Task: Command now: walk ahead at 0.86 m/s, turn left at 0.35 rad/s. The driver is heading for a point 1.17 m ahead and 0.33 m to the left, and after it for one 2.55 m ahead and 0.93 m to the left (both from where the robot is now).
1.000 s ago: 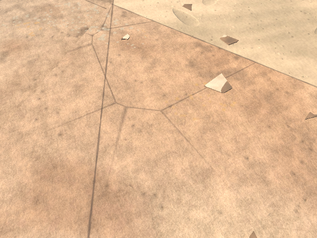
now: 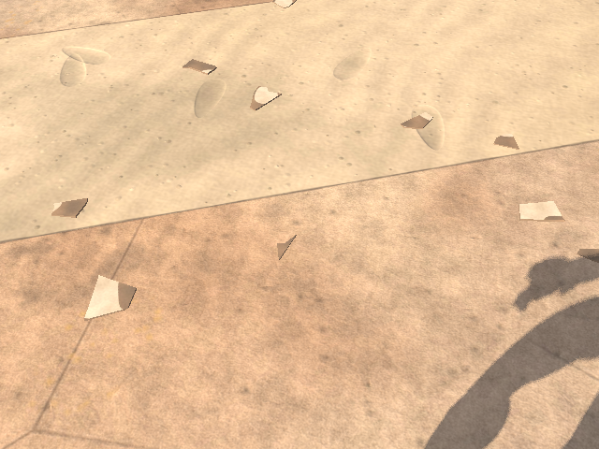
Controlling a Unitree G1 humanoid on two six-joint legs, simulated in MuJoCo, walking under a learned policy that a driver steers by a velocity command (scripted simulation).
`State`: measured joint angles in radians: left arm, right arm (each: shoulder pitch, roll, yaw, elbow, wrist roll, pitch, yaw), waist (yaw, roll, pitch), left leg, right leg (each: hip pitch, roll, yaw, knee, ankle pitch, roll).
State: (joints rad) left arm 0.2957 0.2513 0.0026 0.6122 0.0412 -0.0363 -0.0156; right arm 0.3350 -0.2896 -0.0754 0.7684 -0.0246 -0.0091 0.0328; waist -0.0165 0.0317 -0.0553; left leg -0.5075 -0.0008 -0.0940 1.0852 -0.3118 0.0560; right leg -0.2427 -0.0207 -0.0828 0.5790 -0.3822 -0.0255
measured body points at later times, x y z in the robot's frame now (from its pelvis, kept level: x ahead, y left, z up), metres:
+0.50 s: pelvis +0.35 +0.07 -0.01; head +0.38 +0.06 +0.44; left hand +0.41 +0.35 -0.10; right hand +0.50 -0.20 -0.14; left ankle +0.35 +0.07 -0.73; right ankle +0.34 -0.12 -0.62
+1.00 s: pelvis +0.81 +0.22 +0.01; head +0.82 +0.23 +0.46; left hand +0.61 +0.44 -0.12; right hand +1.11 +0.12 -0.06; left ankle +0.78 +0.36 -0.66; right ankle +0.82 +0.13 -0.73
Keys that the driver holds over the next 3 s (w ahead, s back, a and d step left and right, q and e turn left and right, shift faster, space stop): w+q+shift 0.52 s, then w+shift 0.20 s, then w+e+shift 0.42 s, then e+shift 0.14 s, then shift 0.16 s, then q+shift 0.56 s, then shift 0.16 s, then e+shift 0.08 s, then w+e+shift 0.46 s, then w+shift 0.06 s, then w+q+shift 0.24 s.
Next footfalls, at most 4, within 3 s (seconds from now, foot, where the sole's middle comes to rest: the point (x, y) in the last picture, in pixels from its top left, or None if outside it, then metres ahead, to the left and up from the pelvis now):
0.36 left None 0.38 0.09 -0.77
0.78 right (263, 326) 0.86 0.15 -0.77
1.18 left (135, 267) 1.07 0.52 -0.77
1.54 right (208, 189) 1.39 0.34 -0.77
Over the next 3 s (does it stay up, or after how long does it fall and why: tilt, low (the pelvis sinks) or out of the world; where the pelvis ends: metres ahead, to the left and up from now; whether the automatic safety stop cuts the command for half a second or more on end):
stays up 1.68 0.45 0.00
